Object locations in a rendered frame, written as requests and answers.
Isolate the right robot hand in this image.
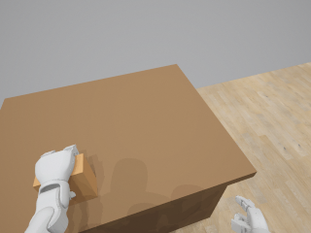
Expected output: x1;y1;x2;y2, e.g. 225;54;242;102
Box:
231;195;269;233

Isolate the left robot hand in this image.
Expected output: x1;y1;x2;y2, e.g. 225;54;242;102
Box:
35;145;79;201

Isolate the left robot forearm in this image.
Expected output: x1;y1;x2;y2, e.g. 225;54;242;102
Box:
24;180;70;233

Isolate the sponge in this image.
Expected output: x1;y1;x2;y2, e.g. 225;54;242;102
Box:
33;153;98;206

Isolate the table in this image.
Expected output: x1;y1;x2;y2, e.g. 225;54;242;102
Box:
0;64;257;233

